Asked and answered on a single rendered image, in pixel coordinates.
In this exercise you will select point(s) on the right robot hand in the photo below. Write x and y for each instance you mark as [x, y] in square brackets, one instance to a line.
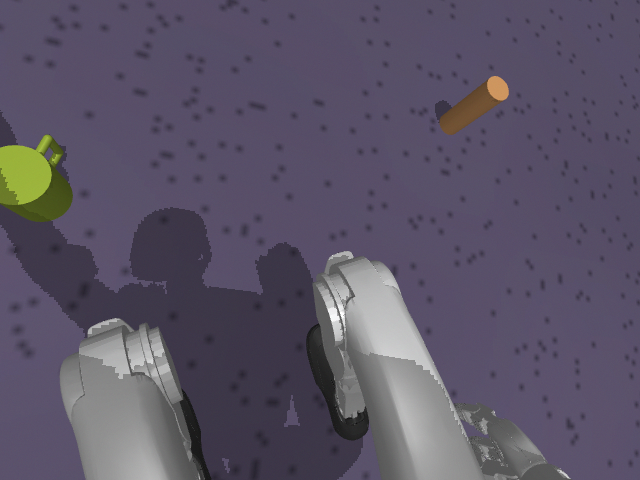
[509, 452]

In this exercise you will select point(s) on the right robot arm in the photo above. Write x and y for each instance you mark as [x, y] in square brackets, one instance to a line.
[545, 472]

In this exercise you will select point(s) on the left robot foot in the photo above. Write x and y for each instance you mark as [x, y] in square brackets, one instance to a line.
[195, 435]

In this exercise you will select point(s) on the right robot foot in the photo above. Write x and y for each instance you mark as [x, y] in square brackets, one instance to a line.
[350, 428]

